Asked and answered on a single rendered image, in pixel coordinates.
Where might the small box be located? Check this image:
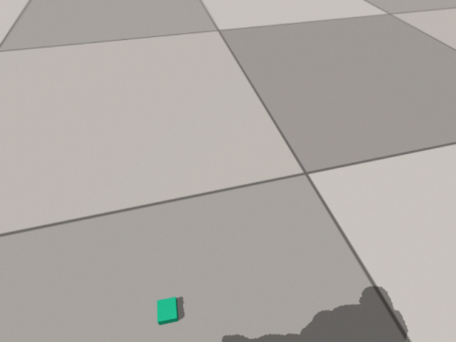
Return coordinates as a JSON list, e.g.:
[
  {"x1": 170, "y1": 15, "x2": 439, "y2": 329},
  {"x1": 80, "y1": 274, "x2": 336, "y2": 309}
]
[{"x1": 157, "y1": 297, "x2": 178, "y2": 325}]

